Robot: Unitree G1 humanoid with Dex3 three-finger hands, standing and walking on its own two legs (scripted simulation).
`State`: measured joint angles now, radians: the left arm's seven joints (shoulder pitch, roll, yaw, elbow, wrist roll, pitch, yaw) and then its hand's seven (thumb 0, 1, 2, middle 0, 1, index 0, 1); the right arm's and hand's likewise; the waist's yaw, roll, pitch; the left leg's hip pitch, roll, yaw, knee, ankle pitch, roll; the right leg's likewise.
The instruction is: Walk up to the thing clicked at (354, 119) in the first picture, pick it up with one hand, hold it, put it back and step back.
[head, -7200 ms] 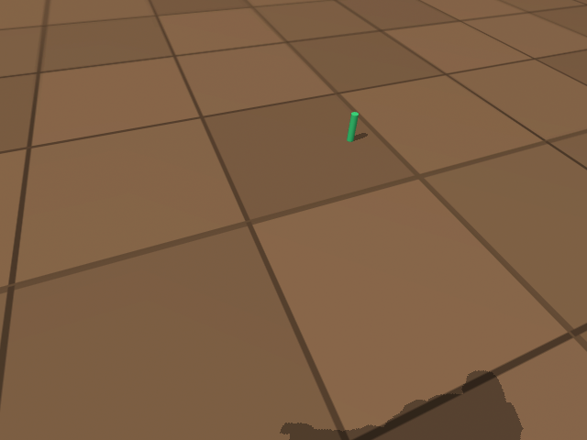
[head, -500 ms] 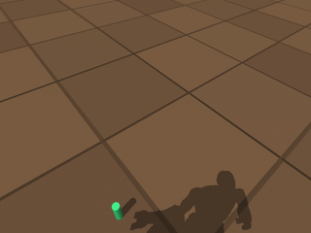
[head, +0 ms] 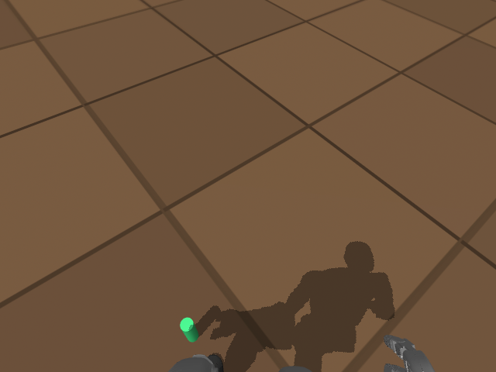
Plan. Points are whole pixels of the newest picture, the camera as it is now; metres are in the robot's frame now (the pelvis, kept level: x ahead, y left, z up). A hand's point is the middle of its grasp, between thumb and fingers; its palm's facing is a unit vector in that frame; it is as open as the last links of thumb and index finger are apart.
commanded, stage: walk up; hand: left
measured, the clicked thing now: (190, 330) +0.32 +0.19 -0.67
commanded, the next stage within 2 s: stand in 1.44 s
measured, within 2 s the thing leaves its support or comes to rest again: neither
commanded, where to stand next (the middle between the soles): +0.00 -0.01 m, yaw +1 degrees
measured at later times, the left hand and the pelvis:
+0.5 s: hand out of the picture -0.01 +0.24 -0.11, palm faces +0.11 -0.89 -0.44, open 7.4 cm; pelvis -0.06 -0.04 +0.01, yaw +6 degrees
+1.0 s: hand out of the picture +0.01 +0.24 -0.13, palm faces +0.06 -0.91 -0.41, open 7.4 cm; pelvis -0.03 -0.03 +0.00, yaw +5 degrees
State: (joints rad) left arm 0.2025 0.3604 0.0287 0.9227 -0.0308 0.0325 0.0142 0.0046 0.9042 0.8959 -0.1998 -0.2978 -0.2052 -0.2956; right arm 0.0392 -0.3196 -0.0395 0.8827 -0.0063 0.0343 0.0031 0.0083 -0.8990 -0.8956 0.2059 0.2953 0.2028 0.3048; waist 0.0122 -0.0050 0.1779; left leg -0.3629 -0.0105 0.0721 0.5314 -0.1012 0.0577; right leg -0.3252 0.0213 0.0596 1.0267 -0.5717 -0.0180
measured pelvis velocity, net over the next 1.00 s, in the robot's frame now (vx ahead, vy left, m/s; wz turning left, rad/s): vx -0.03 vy -0.03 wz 0.09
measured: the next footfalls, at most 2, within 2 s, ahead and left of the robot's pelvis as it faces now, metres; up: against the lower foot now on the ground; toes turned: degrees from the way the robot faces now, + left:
right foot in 0.14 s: +0.02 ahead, -0.13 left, +0.00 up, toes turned -2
left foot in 0.56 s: -0.06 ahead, +0.11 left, +0.00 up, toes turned +6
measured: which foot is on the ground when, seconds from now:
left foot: down 0.00-0.18, up 0.20-0.54, down 0.56-0.92, up 0.94-1.00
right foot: up 0.00-0.12, down 0.14-0.60, up 0.62-0.86, down 0.88-1.00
